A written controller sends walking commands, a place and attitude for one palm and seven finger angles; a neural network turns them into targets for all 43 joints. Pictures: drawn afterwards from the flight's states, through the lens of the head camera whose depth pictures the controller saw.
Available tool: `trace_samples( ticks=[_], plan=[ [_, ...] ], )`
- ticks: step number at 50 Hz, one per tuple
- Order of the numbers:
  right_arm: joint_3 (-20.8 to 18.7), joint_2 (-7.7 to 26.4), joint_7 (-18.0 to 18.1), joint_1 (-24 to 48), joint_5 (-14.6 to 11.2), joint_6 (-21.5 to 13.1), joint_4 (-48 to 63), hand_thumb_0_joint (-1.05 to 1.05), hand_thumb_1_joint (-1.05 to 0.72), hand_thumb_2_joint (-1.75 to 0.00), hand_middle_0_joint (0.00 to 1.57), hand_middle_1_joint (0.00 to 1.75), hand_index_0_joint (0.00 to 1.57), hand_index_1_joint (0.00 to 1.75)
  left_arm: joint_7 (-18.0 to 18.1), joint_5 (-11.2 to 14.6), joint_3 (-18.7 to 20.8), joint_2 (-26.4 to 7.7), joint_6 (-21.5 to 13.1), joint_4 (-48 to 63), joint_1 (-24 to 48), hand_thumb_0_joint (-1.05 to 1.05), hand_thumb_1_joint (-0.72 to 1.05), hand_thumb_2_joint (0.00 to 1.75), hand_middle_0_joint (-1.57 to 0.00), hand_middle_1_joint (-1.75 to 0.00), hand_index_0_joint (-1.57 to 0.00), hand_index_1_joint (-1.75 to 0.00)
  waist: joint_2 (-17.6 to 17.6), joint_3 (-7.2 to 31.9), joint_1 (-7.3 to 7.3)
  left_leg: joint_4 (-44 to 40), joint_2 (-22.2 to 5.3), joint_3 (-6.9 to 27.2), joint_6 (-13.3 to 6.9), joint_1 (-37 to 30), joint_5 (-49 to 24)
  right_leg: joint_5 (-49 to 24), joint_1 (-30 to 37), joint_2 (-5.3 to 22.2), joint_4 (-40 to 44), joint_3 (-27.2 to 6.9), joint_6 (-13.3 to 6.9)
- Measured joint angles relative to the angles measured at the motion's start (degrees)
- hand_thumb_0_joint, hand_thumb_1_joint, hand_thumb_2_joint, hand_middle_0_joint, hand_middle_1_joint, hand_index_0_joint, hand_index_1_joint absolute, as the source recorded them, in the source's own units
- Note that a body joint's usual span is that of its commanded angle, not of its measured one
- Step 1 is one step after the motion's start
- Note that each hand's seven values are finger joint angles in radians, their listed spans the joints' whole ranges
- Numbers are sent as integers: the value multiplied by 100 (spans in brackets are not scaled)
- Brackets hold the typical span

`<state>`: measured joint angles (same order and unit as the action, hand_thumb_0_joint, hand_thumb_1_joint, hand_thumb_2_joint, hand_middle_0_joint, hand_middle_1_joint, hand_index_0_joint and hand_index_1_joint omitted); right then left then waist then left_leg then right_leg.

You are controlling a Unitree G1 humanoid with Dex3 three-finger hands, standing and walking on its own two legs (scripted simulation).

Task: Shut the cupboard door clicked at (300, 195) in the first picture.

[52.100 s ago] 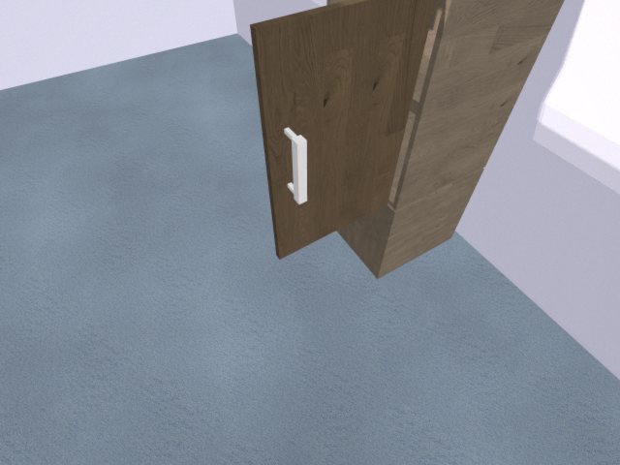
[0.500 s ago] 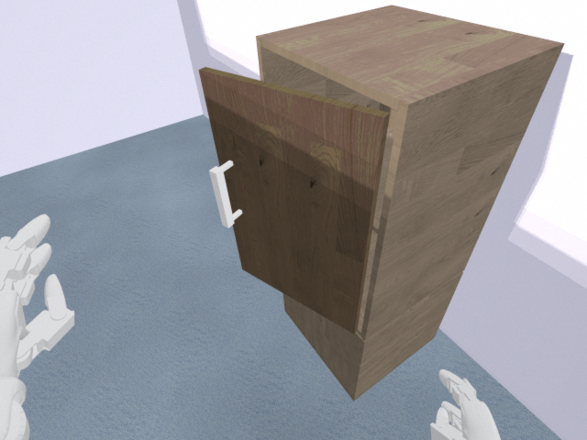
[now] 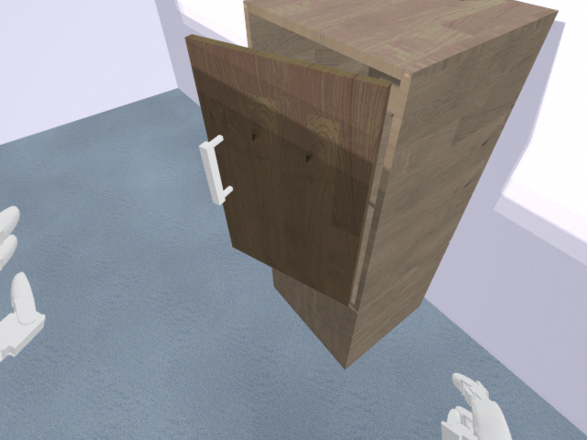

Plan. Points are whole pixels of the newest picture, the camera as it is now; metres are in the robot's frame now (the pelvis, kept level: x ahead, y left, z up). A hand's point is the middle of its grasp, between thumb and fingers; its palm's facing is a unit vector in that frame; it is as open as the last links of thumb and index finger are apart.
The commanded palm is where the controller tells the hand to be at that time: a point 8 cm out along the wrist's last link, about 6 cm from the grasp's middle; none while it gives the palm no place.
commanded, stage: step back with the hand held close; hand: left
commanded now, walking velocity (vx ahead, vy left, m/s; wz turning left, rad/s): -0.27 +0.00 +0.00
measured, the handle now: (218, 170) +0.66 +0.21 -0.02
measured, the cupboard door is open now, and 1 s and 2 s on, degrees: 21 21 21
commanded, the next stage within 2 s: stop stepping back and stand still in 1.18 s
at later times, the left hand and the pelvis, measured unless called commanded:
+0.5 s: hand out of the picture +0.13 +0.28 +0.16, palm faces +0.48 -0.77 -0.42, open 7.4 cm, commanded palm +0.07 +0.31 +0.18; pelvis -0.06 +0.01 -0.01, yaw +2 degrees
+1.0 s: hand out of the picture +0.07 +0.27 +0.17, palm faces +0.45 -0.78 -0.44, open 7.4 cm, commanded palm +0.01 +0.31 +0.18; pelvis -0.11 +0.01 -0.01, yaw +3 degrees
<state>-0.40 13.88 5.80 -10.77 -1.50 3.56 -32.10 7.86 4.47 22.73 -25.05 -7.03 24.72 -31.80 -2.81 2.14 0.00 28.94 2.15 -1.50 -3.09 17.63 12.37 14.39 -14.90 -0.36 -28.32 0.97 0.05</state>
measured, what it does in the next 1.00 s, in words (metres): walks backwards: right foot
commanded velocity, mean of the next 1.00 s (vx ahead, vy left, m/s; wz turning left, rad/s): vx -0.36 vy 0.00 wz -0.04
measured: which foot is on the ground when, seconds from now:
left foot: down 0.00-1.00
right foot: down 0.00-0.52, up 0.54-0.58, down 0.60-1.00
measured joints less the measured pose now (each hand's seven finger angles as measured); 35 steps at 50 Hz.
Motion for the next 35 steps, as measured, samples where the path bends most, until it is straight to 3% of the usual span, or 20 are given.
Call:
trace_samples(
  ticks=[18,25,30,35],
  plan=[
    [64,-47,-28,-297,137,-383,-127,1,-91,-90,20,30,20,30,135,-309,115,241,-354,160,172,2,88,90,-21,-30,-22,-30,154,5,-54,690,-102,105,-56,715,73,-211,-508,-85,-346,153,0],
    [52,-61,-63,-310,169,-454,-269,1,-91,-90,20,30,20,30,223,-299,86,170,-531,316,164,2,88,90,-21,-30,-22,-30,193,8,15,668,-150,80,-44,846,-147,-331,-607,-105,-286,169,20],
    [34,-147,-20,-315,200,-545,-263,1,-91,-90,20,30,20,30,139,-346,258,-18,-602,251,221,2,88,90,-21,-30,-22,-30,152,-22,162,583,-153,190,-116,918,-333,-80,-502,-353,-776,-132,68],
    [52,-240,-93,-202,240,-631,-280,1,-91,-90,20,30,20,30,44,-280,501,-88,-686,342,123,2,88,90,-21,-30,-22,-30,216,96,62,444,-214,165,-50,1258,-549,522,-88,-456,-509,-355,-5]
  ],
)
